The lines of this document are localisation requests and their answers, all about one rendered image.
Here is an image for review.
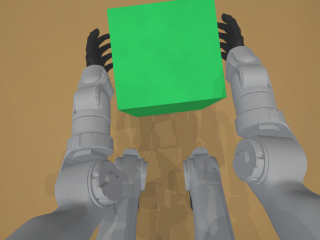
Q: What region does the robot right upper arm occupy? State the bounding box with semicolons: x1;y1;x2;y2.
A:
232;135;320;240

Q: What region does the robot left forearm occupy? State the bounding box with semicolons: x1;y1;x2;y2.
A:
54;64;115;193

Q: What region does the robot left upper arm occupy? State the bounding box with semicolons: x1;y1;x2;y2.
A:
5;158;123;240

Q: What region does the left robot hand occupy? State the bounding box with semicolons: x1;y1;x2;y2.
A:
85;28;113;73

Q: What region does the right robot hand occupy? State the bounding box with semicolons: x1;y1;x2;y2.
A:
217;13;245;61

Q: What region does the robot left shin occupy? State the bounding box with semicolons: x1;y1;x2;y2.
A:
114;148;141;167

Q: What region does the carton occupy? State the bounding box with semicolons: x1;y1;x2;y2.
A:
107;0;227;117

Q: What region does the robot right thigh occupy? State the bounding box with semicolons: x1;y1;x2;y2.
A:
183;153;235;240

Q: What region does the robot right forearm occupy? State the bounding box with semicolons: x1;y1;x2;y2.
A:
225;46;307;170

